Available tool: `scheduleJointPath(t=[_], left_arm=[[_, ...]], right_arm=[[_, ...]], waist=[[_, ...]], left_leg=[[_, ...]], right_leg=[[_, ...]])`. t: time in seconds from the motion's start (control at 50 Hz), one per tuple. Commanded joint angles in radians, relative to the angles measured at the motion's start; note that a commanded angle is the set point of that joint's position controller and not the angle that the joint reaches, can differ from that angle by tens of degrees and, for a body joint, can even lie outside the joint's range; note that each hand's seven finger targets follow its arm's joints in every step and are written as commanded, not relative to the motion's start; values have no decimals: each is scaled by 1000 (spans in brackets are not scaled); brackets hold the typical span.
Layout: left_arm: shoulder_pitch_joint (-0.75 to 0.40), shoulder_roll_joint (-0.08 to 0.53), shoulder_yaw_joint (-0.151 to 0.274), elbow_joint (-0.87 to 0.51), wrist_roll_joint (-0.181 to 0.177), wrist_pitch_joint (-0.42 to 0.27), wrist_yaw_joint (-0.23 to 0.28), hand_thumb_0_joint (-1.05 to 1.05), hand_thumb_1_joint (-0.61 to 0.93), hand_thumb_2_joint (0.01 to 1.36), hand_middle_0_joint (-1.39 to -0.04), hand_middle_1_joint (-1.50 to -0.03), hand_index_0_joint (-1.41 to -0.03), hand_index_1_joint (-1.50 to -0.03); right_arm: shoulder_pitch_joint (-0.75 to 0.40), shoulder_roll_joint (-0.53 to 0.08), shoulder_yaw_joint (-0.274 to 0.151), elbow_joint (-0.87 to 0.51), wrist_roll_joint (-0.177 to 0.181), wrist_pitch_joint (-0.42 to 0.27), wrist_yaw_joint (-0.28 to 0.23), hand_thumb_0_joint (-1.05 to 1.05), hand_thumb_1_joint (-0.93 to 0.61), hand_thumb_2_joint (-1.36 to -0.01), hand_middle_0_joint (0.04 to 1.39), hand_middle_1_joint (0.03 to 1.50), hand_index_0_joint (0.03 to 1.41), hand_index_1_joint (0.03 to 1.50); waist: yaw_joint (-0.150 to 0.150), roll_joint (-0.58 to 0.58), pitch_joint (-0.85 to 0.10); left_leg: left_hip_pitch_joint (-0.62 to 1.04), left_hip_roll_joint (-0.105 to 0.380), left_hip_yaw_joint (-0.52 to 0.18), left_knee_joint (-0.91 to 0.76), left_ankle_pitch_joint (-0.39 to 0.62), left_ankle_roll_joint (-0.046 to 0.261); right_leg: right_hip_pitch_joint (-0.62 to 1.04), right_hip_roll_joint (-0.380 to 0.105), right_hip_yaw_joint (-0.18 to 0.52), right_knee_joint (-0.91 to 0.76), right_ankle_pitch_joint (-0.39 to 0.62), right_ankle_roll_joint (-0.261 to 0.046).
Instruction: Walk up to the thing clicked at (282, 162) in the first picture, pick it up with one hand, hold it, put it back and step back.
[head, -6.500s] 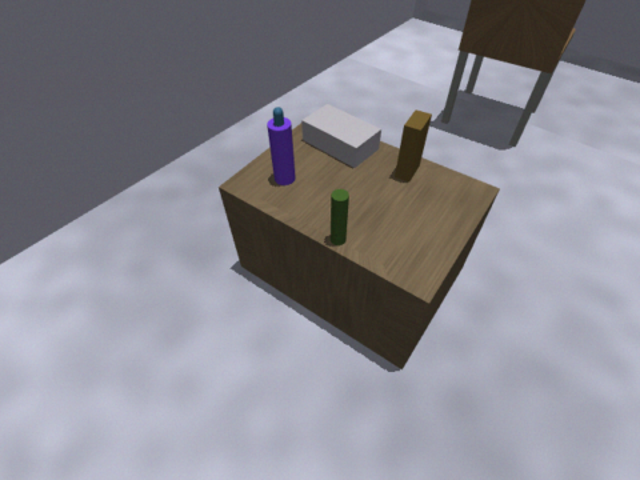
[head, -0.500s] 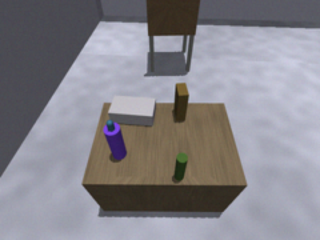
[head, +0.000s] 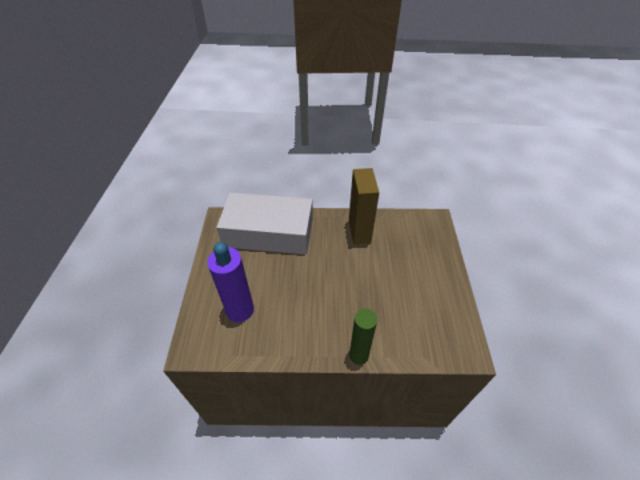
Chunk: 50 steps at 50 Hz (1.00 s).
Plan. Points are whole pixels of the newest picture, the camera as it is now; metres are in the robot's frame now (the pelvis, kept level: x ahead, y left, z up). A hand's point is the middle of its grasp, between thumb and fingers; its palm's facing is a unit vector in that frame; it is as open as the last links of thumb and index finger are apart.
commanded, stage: stand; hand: left
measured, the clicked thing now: (230, 281) +0.53 +0.22 -0.23
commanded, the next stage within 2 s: go down in 0.24 s
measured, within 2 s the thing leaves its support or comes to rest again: neither
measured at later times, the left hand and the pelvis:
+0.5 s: hand out of the picture +0.12 +0.25 -0.16, palm faces +0.03 -0.95 -0.32, open 9.1 cm; pelvis -0.01 +0.00 -0.01, yaw -1 degrees
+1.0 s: hand (150, 450) +0.18 +0.27 -0.15, palm faces +0.06 -0.94 -0.34, open 17.1 cm; pelvis +0.01 +0.01 -0.03, yaw -2 degrees
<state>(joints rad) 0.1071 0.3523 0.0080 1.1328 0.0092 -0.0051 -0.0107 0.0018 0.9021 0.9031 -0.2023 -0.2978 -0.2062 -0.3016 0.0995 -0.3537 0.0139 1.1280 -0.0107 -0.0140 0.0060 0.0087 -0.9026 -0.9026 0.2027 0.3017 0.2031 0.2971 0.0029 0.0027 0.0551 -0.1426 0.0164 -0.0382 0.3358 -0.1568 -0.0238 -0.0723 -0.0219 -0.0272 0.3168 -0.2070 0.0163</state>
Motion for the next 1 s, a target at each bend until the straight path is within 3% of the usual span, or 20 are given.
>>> scheduleJointPath(t=[0.0,0.1,0.3,0.32,0.34,0.36,0.38,0.4,0.42,0.44,0.48,0.52,0.56,0.62,0.68,0.72,0.82,0.86,0.9,0.98], left_arm=[[-20,216,38,-53,0,-20,18,0,900,900,-200,-300,-200,-301],[-15,211,38,-52,1,-19,16,0,900,900,-200,-300,-200,-301],[-21,219,41,-58,2,-23,19,0,900,900,-200,-300,-200,-301],[-13,219,42,-58,-1,-22,19,0,820,820,-172,-220,-196,-221],[-364,22,2,-409,-83,-105,22,0,740,740,-92,-140,-116,-141],[-387,107,25,-482,-85,-110,36,0,660,660,-24,-60,-36,-61],[-262,186,72,-311,-83,-63,49,0,580,580,-22,-3,-8,-27],[-170,225,102,-237,-78,-26,44,0,500,500,-13,-20,0,-48],[-109,198,104,-203,-71,9,36,0,420,420,-17,-33,0,-60],[-176,226,107,-267,-63,11,42,0,370,340,-21,-23,-8,-45],[-171,237,123,-288,-41,40,41,0,252,262,-30,-26,-18,-46],[-37,211,165,-197,-2,111,19,0,144,214,-40,-23,-32,-38],[-84,201,157,-336,-6,158,14,0,35,155,-57,-22,-56,-28],[-41,179,148,-371,-17,254,5,0,-98,124,-59,-33,-59,-36],[-132,203,166,-500,-19,286,-6,0,-282,90,-73,-34,-66,-44],[-76,201,177,-500,-11,306,-11,0,-378,73,-74,-39,-70,-46],[-94,219,208,-633,-1,295,-1,0,-593,42,-82,-54,-79,-61],[-138,213,211,-724,-3,279,5,0,-611,34,-83,-48,-77,-57],[-41,176,204,-667,-4,288,6,0,-596,24,-83,-35,-75,-46],[15,189,223,-732,-14,314,-4,0,-598,6,-90,-34,-84,-40]], right_arm=[[-29,-217,-41,-51,3,-14,-16,0,-900,-900,200,300,200,300],[-33,-218,-45,-51,3,-14,-14,0,-900,-900,200,300,200,300],[-20,-208,-41,-59,5,-17,-17,0,-900,-900,200,300,200,300],[-29,-215,-42,-58,5,-16,-18,0,-820,-820,120,220,120,220],[-380,-35,-20,-409,102,-129,-35,0,-740,-740,44,140,48,140],[-317,-94,-29,-450,92,-157,-46,0,-660,-660,44,60,48,60],[-184,-168,-79,-257,87,-130,-62,0,-580,-580,44,54,48,54],[-158,-183,-106,-216,86,-112,-64,0,-500,-500,44,54,48,54],[-169,-175,-124,-215,91,-109,-66,0,-420,-420,44,54,48,54],[-191,-192,-133,-295,90,-125,-76,0,-340,-340,44,54,48,54],[-116,-206,-164,-356,78,-128,-82,0,-180,-220,45,53,48,53],[113,-165,-211,-284,51,-99,-61,0,-20,-189,46,53,48,53],[-18,-186,-212,-516,55,-111,-54,0,63,-163,47,52,48,52],[39,-68,-141,-440,72,-67,-34,0,213,-123,48,51,49,51],[-31,-114,-177,-576,70,-75,-30,0,314,-97,49,51,49,51],[25,-96,-174,-546,64,-69,-26,0,394,-76,50,50,50,50],[10,-105,-181,-617,50,-97,-46,0,491,-51,51,50,50,50],[-44,-118,-189,-702,44,-125,-59,0,506,-48,51,50,50,50],[47,-90,-187,-614,38,-128,-68,0,504,-49,51,50,50,50],[96,-88,-193,-653,35,-131,-72,0,524,-42,51,50,50,50]], waist=[[1,11,-69],[2,8,-48],[-5,-6,-97],[2,1,-95],[-41,49,-100],[-38,54,-127],[-58,28,-61],[-23,28,-33],[-15,4,-77],[-4,-19,-190],[-27,2,-341],[-42,-5,-257],[-32,-36,-410],[8,33,-201],[-14,6,-243],[-8,17,-206],[-2,40,-298],[-9,26,-391],[-16,56,-327],[-17,55,-368]], left_leg=[[19,105,-81,-47,140,36],[8,99,-85,-58,65,36],[42,108,-80,-33,194,41],[54,109,-80,-29,199,41],[-55,-26,62,53,49,19],[-23,-28,59,49,-12,16],[-58,-31,62,47,-76,18],[-109,-25,64,79,-82,14],[-128,-19,60,107,-32,15],[-108,-12,53,133,16,17],[-88,-16,44,174,89,21],[-157,-24,52,205,78,29],[-80,-33,53,186,110,30],[-181,-43,65,164,24,25],[-210,-33,67,199,-44,31],[-241,-33,69,216,-48,31],[-216,-16,48,259,25,26],[-188,-8,37,288,95,25],[-211,-5,38,306,124,20],[-197,-4,36,330,161,19]], right_leg=[[-10,-112,83,-56,101,-31],[-32,-110,85,-71,38,-33],[0,-118,84,-46,151,-32],[-4,-117,85,-46,156,-32],[-199,7,-1,46,94,-20],[-169,3,0,43,48,-20],[-209,12,-4,41,-12,-23],[-218,18,-13,70,-34,-23],[-211,28,-12,103,12,-28],[-185,26,-6,130,63,-25],[-170,34,-6,179,149,-23],[-252,38,-5,203,139,-26],[-165,36,-1,182,162,-20],[-268,25,-4,157,51,-25],[-299,28,-6,190,-9,-22],[-318,26,-3,199,-15,-24],[-296,27,-1,258,46,-23],[-270,27,1,291,113,-21],[-308,28,-2,314,131,-23],[-296,30,-12,330,163,-18]])
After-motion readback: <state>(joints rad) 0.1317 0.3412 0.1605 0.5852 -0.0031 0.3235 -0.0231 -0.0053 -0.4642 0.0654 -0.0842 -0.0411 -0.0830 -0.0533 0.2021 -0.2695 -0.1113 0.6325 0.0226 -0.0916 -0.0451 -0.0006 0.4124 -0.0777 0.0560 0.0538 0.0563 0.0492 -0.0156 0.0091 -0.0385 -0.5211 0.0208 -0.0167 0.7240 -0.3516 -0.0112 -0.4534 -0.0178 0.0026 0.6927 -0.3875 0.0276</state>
